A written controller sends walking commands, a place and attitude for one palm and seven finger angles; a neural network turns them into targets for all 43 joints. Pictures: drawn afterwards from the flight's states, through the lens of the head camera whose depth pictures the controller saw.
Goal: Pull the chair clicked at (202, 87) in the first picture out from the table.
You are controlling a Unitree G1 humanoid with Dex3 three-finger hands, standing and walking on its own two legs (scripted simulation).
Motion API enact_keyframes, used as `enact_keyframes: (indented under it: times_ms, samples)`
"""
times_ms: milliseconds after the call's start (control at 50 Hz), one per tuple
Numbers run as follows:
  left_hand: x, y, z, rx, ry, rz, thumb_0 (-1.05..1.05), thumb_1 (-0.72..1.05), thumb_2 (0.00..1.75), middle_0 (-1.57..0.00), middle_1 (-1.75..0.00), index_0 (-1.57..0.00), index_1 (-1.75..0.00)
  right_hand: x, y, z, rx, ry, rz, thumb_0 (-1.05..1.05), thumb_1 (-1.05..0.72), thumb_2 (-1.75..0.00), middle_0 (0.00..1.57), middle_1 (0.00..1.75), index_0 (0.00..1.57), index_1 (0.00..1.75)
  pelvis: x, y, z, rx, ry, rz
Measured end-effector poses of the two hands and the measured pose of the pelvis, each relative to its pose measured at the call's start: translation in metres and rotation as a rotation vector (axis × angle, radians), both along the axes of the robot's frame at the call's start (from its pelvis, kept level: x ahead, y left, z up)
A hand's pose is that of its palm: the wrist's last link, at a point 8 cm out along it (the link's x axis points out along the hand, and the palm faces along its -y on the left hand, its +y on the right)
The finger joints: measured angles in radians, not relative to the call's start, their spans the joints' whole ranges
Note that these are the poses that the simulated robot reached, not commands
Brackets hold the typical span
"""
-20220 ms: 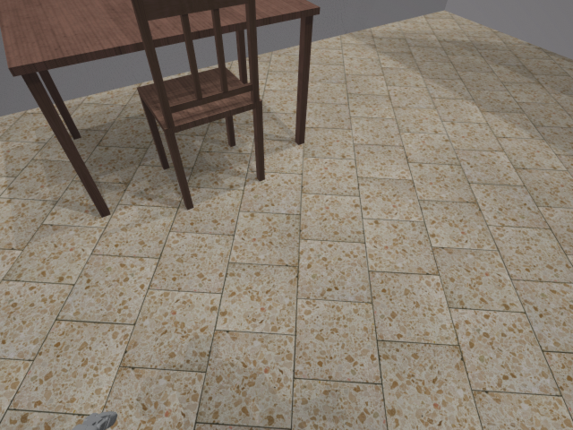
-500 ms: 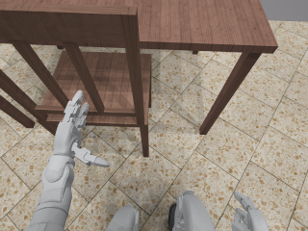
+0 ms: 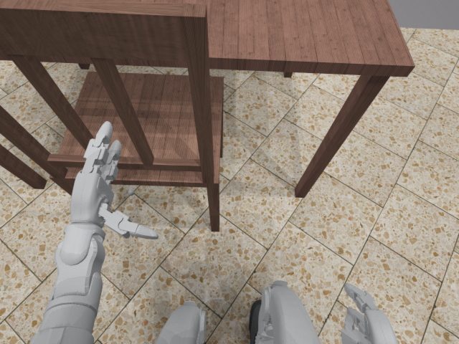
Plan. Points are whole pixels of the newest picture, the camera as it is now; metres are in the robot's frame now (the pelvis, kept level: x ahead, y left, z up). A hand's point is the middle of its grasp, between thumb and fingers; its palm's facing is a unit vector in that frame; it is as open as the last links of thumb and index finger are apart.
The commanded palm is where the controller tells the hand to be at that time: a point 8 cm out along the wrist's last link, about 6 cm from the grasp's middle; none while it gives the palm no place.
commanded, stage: aim the fingers beside a spindle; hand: left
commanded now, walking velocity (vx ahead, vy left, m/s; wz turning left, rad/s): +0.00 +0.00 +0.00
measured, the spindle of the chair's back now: (70, 118) +0.50 +0.30 +0.03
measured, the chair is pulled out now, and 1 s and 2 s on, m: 0.00 0.00 0.00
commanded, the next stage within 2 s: push the fingers through the gap in 1.96 s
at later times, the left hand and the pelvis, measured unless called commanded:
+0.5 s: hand (123, 196) +0.35 +0.18 +0.03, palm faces -0.01 -1.00 -0.05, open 16.9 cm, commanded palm +0.32 +0.22 +0.02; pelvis +0.00 +0.00 +0.00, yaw +0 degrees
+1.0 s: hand (136, 202) +0.34 +0.16 +0.02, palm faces -0.06 -1.00 -0.02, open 16.9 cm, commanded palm +0.32 +0.22 +0.03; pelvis +0.00 +0.00 +0.00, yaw +0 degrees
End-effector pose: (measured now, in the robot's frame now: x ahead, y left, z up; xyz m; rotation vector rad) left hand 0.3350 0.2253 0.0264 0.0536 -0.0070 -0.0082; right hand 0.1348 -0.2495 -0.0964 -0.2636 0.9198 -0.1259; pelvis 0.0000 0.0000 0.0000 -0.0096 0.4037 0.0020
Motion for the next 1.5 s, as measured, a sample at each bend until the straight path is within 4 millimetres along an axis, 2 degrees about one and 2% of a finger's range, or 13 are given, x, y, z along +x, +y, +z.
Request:
enact_keyframes:
  times_ms: [100, 280, 440, 600, 680, 780, 860, 940, 1020, 1100, 1200, 1280, 1500]
  samples:
    - [0.009, 0.01, 0.005, 0.004, 0.006, 0.002, -0.01, -0.5, 0.3, -0.06, -0.08, -0.06, -0.08, 0.0, 0.002, -0.003, 0.011, 0.008, -0.001, 0.01, -0.91, -0.9, 0.2, 0.3, 0.2, 0.3, 0.0, 0.002, 0.0, -0.004, 0.005, 0.002]
    - [-0.002, -0.015, -0.008, -0.042, 0.067, -0.057, -0.01, -0.5, 0.3, -0.06, -0.08, -0.06, -0.08, 0.002, 0.004, 0.002, 0.013, 0.0, -0.013, 0.01, -0.91, -0.9, 0.2, 0.3, 0.2, 0.3, 0.004, 0.005, 0.003, -0.001, 0.008, -0.004]
    - [-0.006, 0.01, 0.012, 0.017, -0.013, 0.026, -0.01, -0.5, 0.3, -0.06, -0.08, -0.06, -0.08, 0.007, 0.006, 0.002, 0.028, -0.007, 0.006, 0.01, -0.91, -0.9, 0.2, 0.3, 0.2, 0.3, 0.004, 0.002, 0.003, -0.001, -0.005, -0.003]
    - [-0.012, -0.007, -0.012, -0.039, 0.088, -0.055, -0.01, -0.5, 0.3, -0.06, -0.08, -0.06, -0.08, 0.013, 0.004, 0.002, 0.008, -0.025, 0.017, 0.01, -0.91, -0.9, 0.2, 0.3, 0.2, 0.3, 0.001, 0.002, 0.001, -0.005, 0.001, 0.008]
    - [-0.005, -0.011, -0.003, -0.023, 0.019, -0.043, -0.01, -0.5, 0.3, -0.06, -0.08, -0.06, -0.08, 0.012, 0.001, 0.002, -0.005, -0.033, 0.014, 0.01, -0.91, -0.9, 0.2, 0.3, 0.2, 0.3, -0.001, 0.001, 0.0, -0.003, -0.001, 0.005]
    - [0.007, 0.005, 0.01, 0.009, -0.023, 0.008, -0.01, -0.5, 0.3, -0.06, -0.08, -0.06, -0.08, 0.008, 0.002, 0.0, 0.008, -0.02, 0.008, 0.01, -0.91, -0.9, 0.2, 0.3, 0.2, 0.3, -0.001, -0.001, 0.0, 0.0, 0.0, 0.001]
    - [0.005, 0.01, 0.0, -0.007, 0.054, 0.002, -0.01, -0.5, 0.3, -0.06, -0.08, -0.06, -0.08, 0.002, 0.002, -0.001, 0.023, -0.003, -0.002, 0.01, -0.91, -0.9, 0.2, 0.3, 0.2, 0.3, 0.0, 0.0, 0.001, 0.0, 0.006, -0.003]
    - [-0.007, -0.001, -0.01, -0.031, 0.099, -0.04, -0.01, -0.5, 0.3, -0.06, -0.08, -0.06, -0.08, -0.002, 0.0, 0.001, 0.017, 0.003, -0.013, 0.01, -0.91, -0.9, 0.2, 0.3, 0.2, 0.3, 0.001, 0.001, 0.003, -0.003, 0.006, -0.002]
    - [-0.014, -0.012, 0.002, -0.032, 0.032, -0.048, -0.01, -0.5, 0.3, -0.06, -0.08, -0.06, -0.08, -0.002, 0.0, 0.004, 0.005, -0.002, -0.013, 0.01, -0.91, -0.9, 0.2, 0.3, 0.2, 0.3, 0.003, 0.002, 0.005, -0.004, -0.002, 0.0]
    - [-0.01, -0.007, 0.013, -0.004, -0.032, -0.014, -0.01, -0.5, 0.3, -0.06, -0.08, -0.06, -0.08, 0.0, 0.001, 0.004, 0.008, -0.008, -0.001, 0.01, -0.91, -0.9, 0.2, 0.3, 0.2, 0.3, 0.002, 0.001, 0.004, 0.0, -0.008, 0.001]
    - [-0.006, 0.006, 0.001, 0.006, 0.034, 0.009, -0.01, -0.5, 0.3, -0.06, -0.08, -0.06, -0.08, 0.005, 0.001, 0.001, 0.019, -0.019, 0.006, 0.01, -0.91, -0.9, 0.2, 0.3, 0.2, 0.3, -0.001, -0.001, 0.001, 0.001, -0.004, -0.001]
    - [-0.011, 0.005, -0.01, -0.017, 0.083, -0.015, -0.01, -0.5, 0.3, -0.06, -0.08, -0.06, -0.08, 0.007, 0.001, 0.002, 0.014, -0.028, 0.004, 0.01, -0.91, -0.9, 0.2, 0.3, 0.2, 0.3, -0.001, 0.0, 0.001, -0.001, 0.0, -0.001]
    - [0.002, 0.002, 0.008, -0.009, -0.005, -0.018, -0.01, -0.5, 0.3, -0.06, -0.08, -0.06, -0.08, 0.007, 0.002, 0.002, 0.006, -0.024, 0.011, 0.01, -0.91, -0.9, 0.2, 0.3, 0.2, 0.3, -0.001, 0.001, 0.001, -0.004, 0.001, 0.004]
